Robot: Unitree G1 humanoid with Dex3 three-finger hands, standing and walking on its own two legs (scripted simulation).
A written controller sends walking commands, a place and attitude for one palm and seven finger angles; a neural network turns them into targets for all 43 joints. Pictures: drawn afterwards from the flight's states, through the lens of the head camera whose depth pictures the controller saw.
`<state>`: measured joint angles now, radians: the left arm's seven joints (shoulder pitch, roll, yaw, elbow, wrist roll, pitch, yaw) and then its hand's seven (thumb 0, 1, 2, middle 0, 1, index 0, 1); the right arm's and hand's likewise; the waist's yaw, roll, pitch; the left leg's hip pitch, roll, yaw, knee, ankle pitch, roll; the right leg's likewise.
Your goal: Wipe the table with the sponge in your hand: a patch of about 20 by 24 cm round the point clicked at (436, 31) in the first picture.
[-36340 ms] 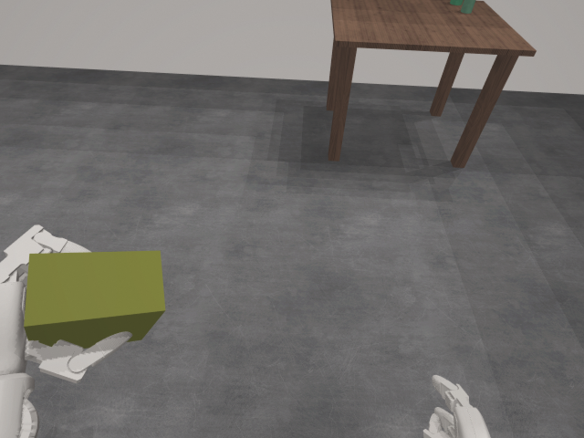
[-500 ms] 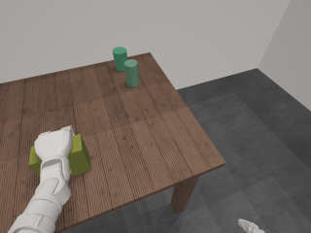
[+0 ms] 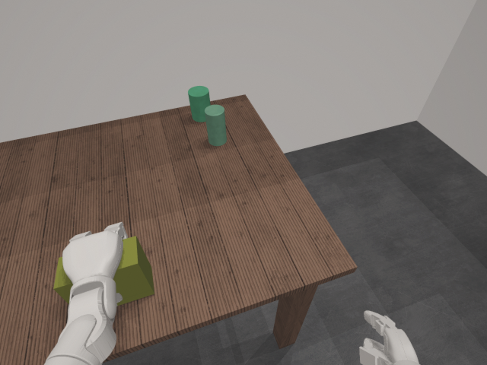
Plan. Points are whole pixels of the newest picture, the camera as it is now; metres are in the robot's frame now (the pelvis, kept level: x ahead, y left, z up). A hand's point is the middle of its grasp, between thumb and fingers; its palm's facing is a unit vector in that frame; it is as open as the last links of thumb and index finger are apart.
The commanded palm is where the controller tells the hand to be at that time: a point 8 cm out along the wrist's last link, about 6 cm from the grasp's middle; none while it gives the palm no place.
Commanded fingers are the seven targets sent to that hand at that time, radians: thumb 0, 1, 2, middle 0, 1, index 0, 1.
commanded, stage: wipe back along the first lane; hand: left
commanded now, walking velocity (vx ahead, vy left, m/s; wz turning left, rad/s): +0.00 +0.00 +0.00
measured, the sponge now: (112, 281) +0.26 +0.28 -0.05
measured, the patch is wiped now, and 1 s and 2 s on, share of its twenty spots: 1.00 1.00 1.00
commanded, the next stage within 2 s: lift the sponge slowly off the table in 0.16 s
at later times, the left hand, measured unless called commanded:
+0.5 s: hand (106, 286) +0.24 +0.27 -0.01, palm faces -0.07 -0.08 -0.99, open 10.5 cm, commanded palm +0.21 +0.26 +0.04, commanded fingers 0.00 0.10 1.30 -1.20 -1.60 -1.20 -1.60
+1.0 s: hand (108, 295) +0.22 +0.25 +0.01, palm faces -0.08 -0.12 -0.99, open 10.4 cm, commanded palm +0.20 +0.25 +0.08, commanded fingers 0.00 0.10 1.30 -1.20 -1.60 -1.20 -1.60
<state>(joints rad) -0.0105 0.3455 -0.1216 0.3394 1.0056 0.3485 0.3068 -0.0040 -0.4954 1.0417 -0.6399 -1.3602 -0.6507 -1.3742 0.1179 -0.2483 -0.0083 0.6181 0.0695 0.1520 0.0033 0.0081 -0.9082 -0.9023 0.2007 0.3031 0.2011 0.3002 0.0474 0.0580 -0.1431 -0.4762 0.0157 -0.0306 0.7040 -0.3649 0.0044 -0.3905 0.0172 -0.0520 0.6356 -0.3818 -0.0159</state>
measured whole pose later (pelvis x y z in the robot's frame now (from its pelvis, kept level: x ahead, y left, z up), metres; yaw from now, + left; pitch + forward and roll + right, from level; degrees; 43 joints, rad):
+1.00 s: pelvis -0.01 -0.01 +0.01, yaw +0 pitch +2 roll -1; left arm 0.12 0.34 -0.16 0.18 0.97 0.31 0.23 -0.01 -0.52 1.04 -0.69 -1.30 -0.70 -1.32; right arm 0.08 -0.24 -0.02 0.65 0.05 0.11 -0.02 0.01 -0.91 -0.90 0.20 0.30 0.20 0.30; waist 0.08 0.07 -0.08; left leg -0.35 0.02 -0.03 0.62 -0.32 0.00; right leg -0.28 0.02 -0.04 0.58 -0.35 -0.03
